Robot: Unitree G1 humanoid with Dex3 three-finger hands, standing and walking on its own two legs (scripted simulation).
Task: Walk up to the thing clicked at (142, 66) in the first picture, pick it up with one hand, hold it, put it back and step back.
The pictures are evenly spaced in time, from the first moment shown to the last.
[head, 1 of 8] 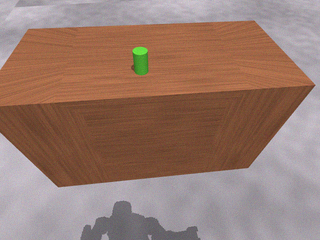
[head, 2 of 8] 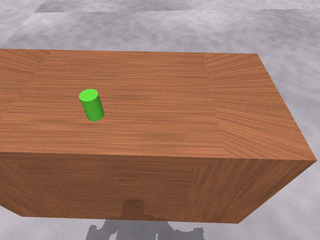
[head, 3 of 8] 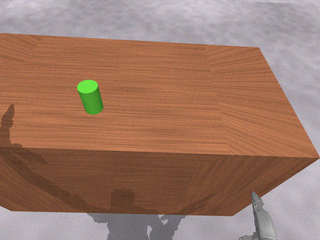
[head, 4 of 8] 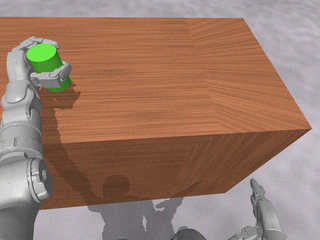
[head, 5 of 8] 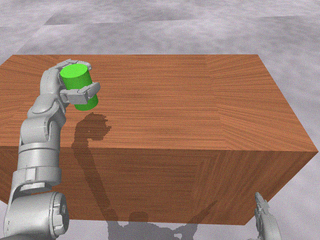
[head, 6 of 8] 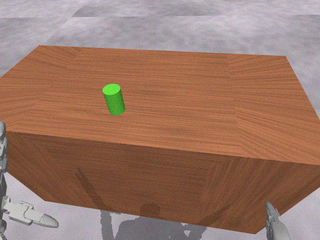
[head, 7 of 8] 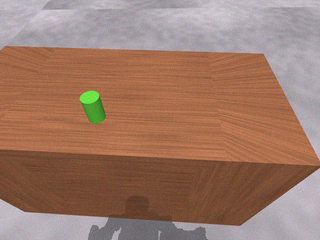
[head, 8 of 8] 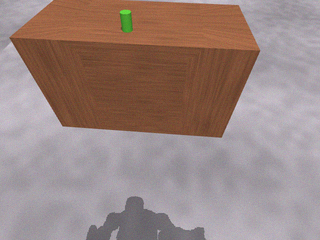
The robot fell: no
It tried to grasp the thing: yes
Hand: left
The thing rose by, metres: 0.25
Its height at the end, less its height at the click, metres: +0.00
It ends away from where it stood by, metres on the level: 0.01
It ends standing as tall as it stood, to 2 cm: yes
